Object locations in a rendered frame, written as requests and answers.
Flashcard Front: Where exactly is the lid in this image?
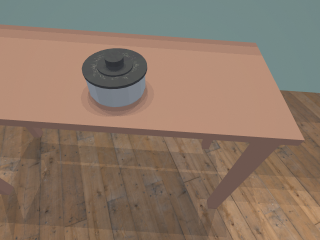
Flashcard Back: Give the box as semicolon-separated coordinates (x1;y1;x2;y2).
82;48;148;89

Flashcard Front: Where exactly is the knob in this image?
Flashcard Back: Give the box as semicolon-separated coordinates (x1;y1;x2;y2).
104;51;124;67

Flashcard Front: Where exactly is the pot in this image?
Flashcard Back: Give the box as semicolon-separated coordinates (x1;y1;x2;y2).
86;76;146;107

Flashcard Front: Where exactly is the table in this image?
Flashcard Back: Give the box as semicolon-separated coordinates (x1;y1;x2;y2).
0;24;305;209

